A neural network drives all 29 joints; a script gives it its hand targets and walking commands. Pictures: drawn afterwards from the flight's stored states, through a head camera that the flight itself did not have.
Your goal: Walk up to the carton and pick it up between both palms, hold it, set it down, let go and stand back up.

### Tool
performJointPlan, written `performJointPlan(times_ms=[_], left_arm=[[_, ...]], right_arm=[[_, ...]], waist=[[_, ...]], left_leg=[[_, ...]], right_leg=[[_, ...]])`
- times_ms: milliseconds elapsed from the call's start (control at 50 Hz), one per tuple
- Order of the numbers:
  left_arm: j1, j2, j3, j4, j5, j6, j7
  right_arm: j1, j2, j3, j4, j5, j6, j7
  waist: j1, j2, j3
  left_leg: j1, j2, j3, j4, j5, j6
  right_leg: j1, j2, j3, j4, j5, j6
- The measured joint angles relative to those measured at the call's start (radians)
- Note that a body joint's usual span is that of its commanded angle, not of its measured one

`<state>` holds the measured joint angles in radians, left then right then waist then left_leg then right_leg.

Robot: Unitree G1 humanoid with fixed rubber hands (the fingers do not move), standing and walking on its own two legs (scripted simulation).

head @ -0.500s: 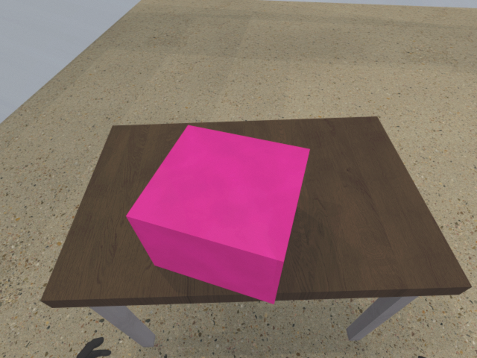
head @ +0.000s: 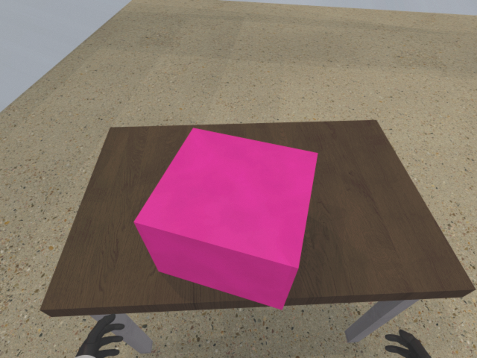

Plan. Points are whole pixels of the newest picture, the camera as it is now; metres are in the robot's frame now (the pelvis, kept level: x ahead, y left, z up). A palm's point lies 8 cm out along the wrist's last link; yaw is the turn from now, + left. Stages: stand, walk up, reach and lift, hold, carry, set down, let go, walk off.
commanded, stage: reach and lift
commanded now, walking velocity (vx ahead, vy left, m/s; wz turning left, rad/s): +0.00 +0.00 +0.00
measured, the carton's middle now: (235, 214) +0.41 +0.03 -0.03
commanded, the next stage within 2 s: none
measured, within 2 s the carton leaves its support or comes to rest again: neither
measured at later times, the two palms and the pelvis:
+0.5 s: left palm (86, 353) +0.17 +0.27 -0.05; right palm out of the picture +0.15 -0.23 -0.05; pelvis +0.01 +0.02 +0.01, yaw -1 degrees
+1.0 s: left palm out of the picture +0.16 +0.28 -0.03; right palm out of the picture +0.14 -0.20 -0.03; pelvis +0.00 +0.01 +0.01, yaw +1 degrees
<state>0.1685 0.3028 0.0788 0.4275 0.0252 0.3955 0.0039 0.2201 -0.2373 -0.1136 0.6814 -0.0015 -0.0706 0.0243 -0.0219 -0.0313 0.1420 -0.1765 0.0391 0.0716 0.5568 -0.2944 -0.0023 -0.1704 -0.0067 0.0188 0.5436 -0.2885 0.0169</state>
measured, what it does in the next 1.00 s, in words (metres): stands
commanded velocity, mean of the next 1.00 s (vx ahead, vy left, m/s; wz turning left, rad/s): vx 0.00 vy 0.00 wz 0.00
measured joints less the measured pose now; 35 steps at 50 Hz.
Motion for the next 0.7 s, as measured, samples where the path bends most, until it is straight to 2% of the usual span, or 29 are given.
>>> performJointPlan(times_ms=[140,340,520,700], left_arm=[[0.026,0.000,-0.020,0.009,-0.046,-0.125,-0.021],[0.049,-0.006,-0.051,0.040,-0.108,-0.240,-0.039],[0.079,-0.005,-0.080,0.028,-0.132,-0.358,-0.049],[0.105,0.047,-0.084,0.076,-0.203,-0.470,-0.117]], right_arm=[[0.032,0.046,-0.001,-0.050,-0.016,-0.068,-0.026],[0.053,0.085,-0.024,-0.068,-0.001,-0.098,-0.053],[0.048,0.102,-0.016,-0.062,0.067,-0.154,-0.069],[0.090,0.155,0.040,-0.095,0.091,-0.197,-0.127]], waist=[[-0.005,0.034,-0.012],[0.025,0.011,-0.044],[0.045,0.011,-0.048],[0.038,0.027,-0.049]], left_leg=[[0.031,-0.012,0.015,-0.053,0.020,0.016],[0.100,-0.021,0.022,-0.124,0.044,0.024],[0.122,-0.018,0.020,-0.144,0.048,0.022],[0.134,-0.013,0.007,-0.130,0.040,0.017]], right_leg=[[0.031,-0.011,0.014,-0.064,0.031,0.016],[0.104,-0.018,0.019,-0.148,0.063,0.024],[0.136,-0.015,0.014,-0.186,0.078,0.021],[0.154,-0.010,0.002,-0.176,0.067,0.018]])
